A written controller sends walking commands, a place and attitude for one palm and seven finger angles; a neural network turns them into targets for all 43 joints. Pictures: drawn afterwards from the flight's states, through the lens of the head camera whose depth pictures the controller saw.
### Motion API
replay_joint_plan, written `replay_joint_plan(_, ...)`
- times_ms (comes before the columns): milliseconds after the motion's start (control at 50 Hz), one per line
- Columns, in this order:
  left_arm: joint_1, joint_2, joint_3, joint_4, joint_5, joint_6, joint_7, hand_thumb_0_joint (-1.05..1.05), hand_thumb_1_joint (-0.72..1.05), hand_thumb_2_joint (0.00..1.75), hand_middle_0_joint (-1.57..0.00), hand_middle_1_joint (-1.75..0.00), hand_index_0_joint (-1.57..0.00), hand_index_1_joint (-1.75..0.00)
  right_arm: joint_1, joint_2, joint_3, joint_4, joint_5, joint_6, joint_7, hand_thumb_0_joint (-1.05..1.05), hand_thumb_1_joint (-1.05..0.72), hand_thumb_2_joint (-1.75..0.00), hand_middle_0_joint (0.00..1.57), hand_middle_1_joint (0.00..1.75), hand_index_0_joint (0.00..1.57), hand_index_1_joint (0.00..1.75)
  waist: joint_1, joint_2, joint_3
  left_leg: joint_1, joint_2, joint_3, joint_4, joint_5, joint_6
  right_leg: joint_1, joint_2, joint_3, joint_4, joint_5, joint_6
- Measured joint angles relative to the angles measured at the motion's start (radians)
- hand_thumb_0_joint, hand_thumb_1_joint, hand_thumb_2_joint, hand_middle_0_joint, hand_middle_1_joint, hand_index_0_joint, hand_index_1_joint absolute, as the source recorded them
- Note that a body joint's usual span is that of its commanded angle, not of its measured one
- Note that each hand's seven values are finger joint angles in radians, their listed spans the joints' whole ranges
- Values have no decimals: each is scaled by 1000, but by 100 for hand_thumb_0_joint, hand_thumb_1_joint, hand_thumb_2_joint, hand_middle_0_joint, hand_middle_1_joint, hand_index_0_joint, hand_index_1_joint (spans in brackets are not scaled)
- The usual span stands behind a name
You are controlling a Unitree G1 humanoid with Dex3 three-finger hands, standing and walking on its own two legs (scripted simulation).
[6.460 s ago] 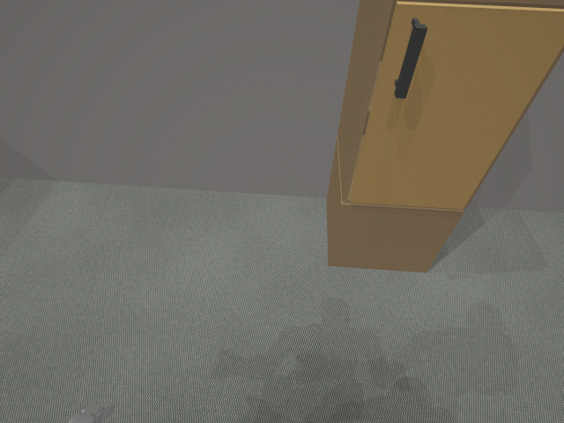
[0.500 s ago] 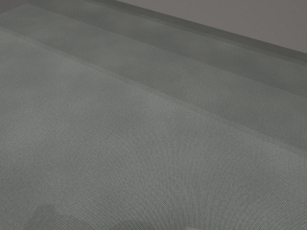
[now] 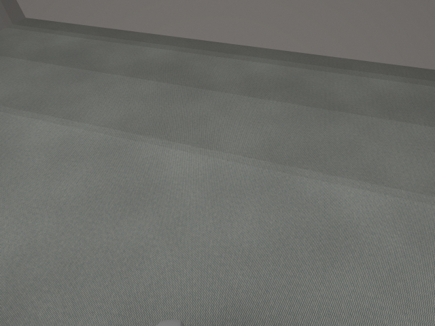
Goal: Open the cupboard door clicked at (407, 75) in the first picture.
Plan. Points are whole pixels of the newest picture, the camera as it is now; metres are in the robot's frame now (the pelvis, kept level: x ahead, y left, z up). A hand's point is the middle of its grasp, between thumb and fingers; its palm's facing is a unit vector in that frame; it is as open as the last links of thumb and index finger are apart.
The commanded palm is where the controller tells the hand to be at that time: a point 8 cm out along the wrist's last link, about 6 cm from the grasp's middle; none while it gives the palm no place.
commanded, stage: walk to a spot facing it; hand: left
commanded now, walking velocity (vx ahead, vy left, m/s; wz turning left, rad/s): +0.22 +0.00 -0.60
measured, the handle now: out of the picture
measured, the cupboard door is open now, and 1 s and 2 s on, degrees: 0 0 0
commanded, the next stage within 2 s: turn to face it in 0.46 s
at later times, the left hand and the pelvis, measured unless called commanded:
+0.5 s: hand (141, 282) +0.24 +0.21 -0.18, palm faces -0.28 -0.93 -0.22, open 7.4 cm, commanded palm none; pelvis +0.10 +0.03 -0.01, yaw -19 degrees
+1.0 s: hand (202, 239) +0.34 +0.07 -0.15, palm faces -0.52 -0.81 -0.26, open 7.4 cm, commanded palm none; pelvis +0.16 -0.04 +0.00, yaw -35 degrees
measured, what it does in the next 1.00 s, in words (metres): walks ahead, turning right: left foot, then right foot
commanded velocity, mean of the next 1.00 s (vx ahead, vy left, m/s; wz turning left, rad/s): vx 0.03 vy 0.00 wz -0.59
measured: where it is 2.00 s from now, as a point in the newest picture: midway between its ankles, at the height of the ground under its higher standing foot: outside the picture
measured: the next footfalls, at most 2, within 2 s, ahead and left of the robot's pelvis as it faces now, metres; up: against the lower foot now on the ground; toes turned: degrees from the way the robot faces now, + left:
left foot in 0.14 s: +0.09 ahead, +0.15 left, +0.00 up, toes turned -2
right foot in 0.62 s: +0.18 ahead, -0.12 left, +0.00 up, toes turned -31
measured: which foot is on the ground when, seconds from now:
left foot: up 0.00-0.12, down 0.14-0.62, up 0.64-1.00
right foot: down 0.00-0.14, up 0.16-0.60, down 0.62-1.00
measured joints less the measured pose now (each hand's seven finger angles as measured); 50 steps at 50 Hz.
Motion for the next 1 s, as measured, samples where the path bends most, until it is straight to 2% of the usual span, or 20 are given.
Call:
replay_joint_plan(100,58,21,11,30,2,8,1,1,91,89,-20,-30,-20,-30,-29,16,9,-26,10,-27,-5,1,-90,-90,20,30,19,30,35,-37,-5,88,-47,3,-205,-22,25,2,3,58,22,-25,25)
replay_joint_plan(140,84,31,18,37,-3,17,1,1,91,89,-20,-30,-20,-30,-30,19,21,-43,13,-49,-11,1,-90,-90,20,30,19,30,40,-43,-12,163,-52,13,-357,24,37,-18,15,81,80,-62,40)
replay_joint_plan(160,91,34,22,43,-7,22,0,1,91,89,-20,-30,-20,-30,-31,21,25,-48,12,-62,-15,1,-90,-90,20,30,20,30,36,-42,-14,172,-49,19,-380,86,56,-46,22,83,150,-129,43)
replay_joint_plan(200,91,44,31,61,-4,38,-7,1,91,89,-20,-30,-20,-30,-29,34,35,-52,8,-68,-19,1,-90,-90,20,30,20,30,34,-53,-8,187,-43,56,-348,86,99,-123,3,37,357,-234,57)
replay_joint_plan(220,91,49,36,66,1,44,-12,1,91,89,-20,-30,-20,-30,-20,42,40,-52,6,-68,-19,1,-90,-90,20,30,20,30,32,-54,-7,208,-37,74,-355,72,111,-161,-10,10,452,-238,65)
replay_joint_plan(280,76,65,49,67,10,50,-26,1,91,89,-20,-30,-20,-30,19,61,51,-37,6,-66,-25,1,-90,-90,20,30,20,30,21,-51,-9,275,-19,113,-416,63,115,-258,-58,-53,643,-168,89)
replay_joint_plan(340,43,77,57,48,11,51,-24,1,91,90,-20,-30,-20,-30,58,79,57,-12,8,-70,-33,1,-90,-90,20,30,20,30,12,-47,8,322,-6,149,-458,62,110,-326,-93,-70,728,-112,111)
replay_joint_plan(400,0,79,59,28,9,54,-19,1,91,90,-20,-30,-20,-30,96,89,54,18,10,-69,-38,1,-91,-90,20,30,20,30,1,-43,30,353,6,185,-466,42,104,-362,-115,-80,727,-85,125)
replay_joint_plan(480,-64,69,53,10,8,62,-18,1,91,90,-20,-30,-19,-30,138,88,43,53,6,-60,-36,1,-91,-90,20,30,20,30,-22,-33,57,383,22,240,-449,-2,88,-353,-134,-119,601,-71,129)
replay_joint_plan(540,-116,56,44,-4,8,61,-18,1,91,90,-19,-30,-19,-30,162,78,31,72,3,-52,-33,1,-91,-90,20,30,20,30,-49,-21,78,396,38,282,-409,-49,68,-307,-128,-154,449,-93,115)
replay_joint_plan(600,-159,47,31,-27,10,40,-18,1,91,90,-20,-30,-19,-30,189,63,18,87,7,-45,-27,1,-90,-90,20,30,20,30,-68,-4,90,391,69,317,-312,-116,41,-224,-98,-186,281,-75,86)
replay_joint_plan(620,-173,44,27,-33,12,24,-16,1,91,90,-20,-30,-19,-30,195,57,15,92,12,-40,-23,1,-90,-90,20,30,20,30,-70,7,97,363,95,313,-224,-132,34,-200,-82,-194,244,-31,44)
replay_joint_plan(640,-188,40,22,-38,10,6,-12,1,91,90,-20,-30,-19,-30,189,50,13,97,18,-30,-21,1,-90,-90,20,30,20,30,-72,17,107,307,105,270,-83,-158,25,-205,-71,-194,264,-40,8)
replay_joint_plan(660,-200,37,15,-45,3,-8,-6,1,91,90,-20,-30,-20,-30,179,46,13,96,24,-18,-23,1,-90,-90,20,30,20,30,-77,17,116,238,90,206,72,-193,22,-206,-69,-190,284,-64,-14)
replay_joint_plan(680,-207,33,11,-52,-4,-14,1,1,91,90,-20,-30,-20,-30,165,42,14,94,27,-9,-26,1,-90,-90,20,30,20,30,-79,15,123,177,70,152,200,-202,22,-196,-68,-184,286,-81,-26)
replay_joint_plan(720,-208,27,6,-58,-13,-12,15,1,91,89,-20,-30,-20,-30,134,39,15,85,26,0,-30,1,-90,-90,20,30,19,30,-73,10,124,84,48,87,342,-165,20,-158,-59,-167,248,-83,-31)
replay_joint_plan(760,-196,21,1,-55,-14,-4,24,0,91,89,-20,-30,-20,-30,94,35,15,66,19,5,-30,1,-91,-90,20,30,19,30,-67,7,111,13,47,51,362,-109,15,-124,-48,-145,191,-57,-25)
replay_joint_plan(860,-154,7,-8,-32,-7,8,22,1,91,89,-20,-30,-20,-30,-6,27,16,1,9,0,-27,1,-91,-90,20,30,19,30,-59,12,72,-89,53,-5,258,-10,-1,-85,-26,-88,101,-14,-33)
replay_joint_plan(1000,-90,-1,-3,-28,-3,12,13,1,91,89,-20,-30,-20,-30,-87,26,19,-33,9,-3,-23,1,-90,-90,20,30,19,30,-17,10,48,-77,18,-34,129,15,-11,-85,8,-12,79,-1,-26)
